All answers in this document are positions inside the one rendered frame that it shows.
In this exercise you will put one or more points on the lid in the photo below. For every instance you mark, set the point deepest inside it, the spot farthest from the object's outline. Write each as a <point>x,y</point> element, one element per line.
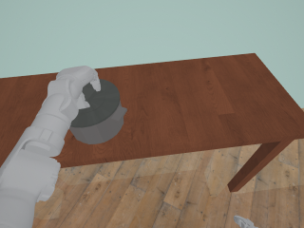
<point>102,106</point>

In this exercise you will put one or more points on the left robot hand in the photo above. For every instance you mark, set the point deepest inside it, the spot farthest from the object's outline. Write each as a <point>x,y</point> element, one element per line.
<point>86,75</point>

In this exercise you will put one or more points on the table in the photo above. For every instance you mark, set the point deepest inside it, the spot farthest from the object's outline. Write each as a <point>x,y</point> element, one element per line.
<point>173,107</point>

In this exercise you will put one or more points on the left robot forearm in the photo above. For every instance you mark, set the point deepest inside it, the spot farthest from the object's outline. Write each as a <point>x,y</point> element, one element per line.
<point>46,134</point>

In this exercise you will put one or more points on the knob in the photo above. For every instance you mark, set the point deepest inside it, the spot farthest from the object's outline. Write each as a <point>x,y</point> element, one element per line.
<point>90,93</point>

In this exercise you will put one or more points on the right robot hand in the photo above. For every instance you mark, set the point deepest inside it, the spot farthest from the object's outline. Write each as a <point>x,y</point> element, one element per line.
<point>243,222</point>

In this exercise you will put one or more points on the left robot upper arm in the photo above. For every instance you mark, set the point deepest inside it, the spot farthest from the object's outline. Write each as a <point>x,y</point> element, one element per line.
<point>31,177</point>

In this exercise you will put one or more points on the pot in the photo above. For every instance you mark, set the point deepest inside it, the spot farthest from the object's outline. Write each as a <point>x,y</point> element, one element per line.
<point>101,132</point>

